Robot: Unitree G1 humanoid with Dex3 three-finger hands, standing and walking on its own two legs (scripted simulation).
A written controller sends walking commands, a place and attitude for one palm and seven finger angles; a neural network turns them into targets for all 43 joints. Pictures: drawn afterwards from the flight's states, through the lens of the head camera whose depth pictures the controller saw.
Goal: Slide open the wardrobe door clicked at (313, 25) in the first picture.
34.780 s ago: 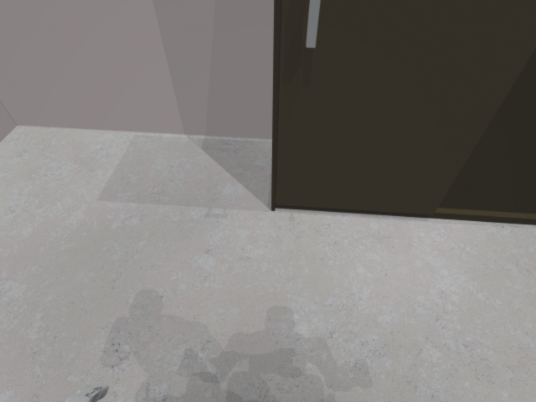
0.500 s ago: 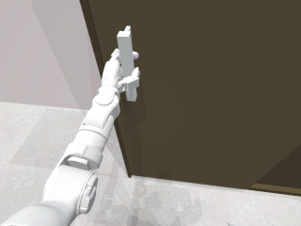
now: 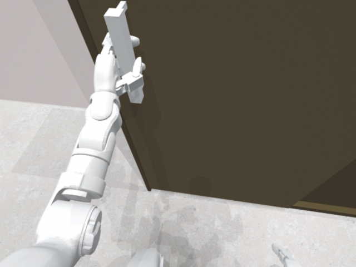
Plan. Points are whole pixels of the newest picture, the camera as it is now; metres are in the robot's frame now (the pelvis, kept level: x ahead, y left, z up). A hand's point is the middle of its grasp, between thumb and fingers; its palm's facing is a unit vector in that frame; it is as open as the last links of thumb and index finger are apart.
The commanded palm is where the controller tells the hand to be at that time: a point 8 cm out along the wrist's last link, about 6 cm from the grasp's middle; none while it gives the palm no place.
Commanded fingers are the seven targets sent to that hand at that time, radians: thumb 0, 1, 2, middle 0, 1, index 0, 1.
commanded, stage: step sideways, sliding the door along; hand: left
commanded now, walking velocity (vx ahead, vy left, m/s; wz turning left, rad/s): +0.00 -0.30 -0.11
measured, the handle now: (130, 57) +0.50 +0.14 +0.18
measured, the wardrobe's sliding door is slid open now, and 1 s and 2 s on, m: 0.00 0.06 0.23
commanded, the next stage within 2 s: none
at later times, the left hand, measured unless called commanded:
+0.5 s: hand (142, 73) +0.46 +0.11 +0.17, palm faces +0.35 -0.93 -0.11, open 6.8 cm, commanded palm +0.42 +0.08 +0.18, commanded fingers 0.00 0.90 0.90 -0.45 -1.40 -0.45 -1.40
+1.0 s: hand (172, 75) +0.45 +0.05 +0.18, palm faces +0.43 -0.90 -0.02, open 7.3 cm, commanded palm +0.41 +0.00 +0.17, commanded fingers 0.00 0.90 0.90 -0.45 -1.40 -0.45 -1.40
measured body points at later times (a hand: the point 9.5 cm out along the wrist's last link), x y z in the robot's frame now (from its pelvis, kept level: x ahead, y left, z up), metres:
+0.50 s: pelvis +0.07 -0.13 +0.00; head +0.16 -0.11 +0.43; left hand +0.43 +0.16 +0.18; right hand +0.30 -0.28 -0.11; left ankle +0.02 +0.10 -0.72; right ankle +0.13 -0.28 -0.72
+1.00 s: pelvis +0.15 -0.16 +0.01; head +0.24 -0.14 +0.45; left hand +0.42 +0.09 +0.18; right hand +0.37 -0.31 -0.09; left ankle +0.06 -0.05 -0.72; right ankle +0.18 -0.29 -0.70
